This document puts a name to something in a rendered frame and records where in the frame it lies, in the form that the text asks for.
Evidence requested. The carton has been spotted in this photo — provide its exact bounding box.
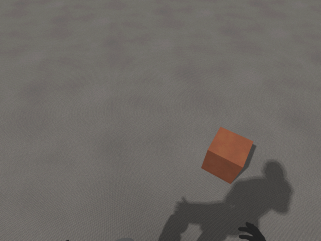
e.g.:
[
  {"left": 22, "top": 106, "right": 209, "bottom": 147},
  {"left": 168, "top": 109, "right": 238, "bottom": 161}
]
[{"left": 201, "top": 127, "right": 254, "bottom": 184}]

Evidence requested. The robot right hand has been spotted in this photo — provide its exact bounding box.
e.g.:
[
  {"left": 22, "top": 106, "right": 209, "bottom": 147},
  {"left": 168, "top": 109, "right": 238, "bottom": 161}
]
[{"left": 238, "top": 222, "right": 266, "bottom": 241}]

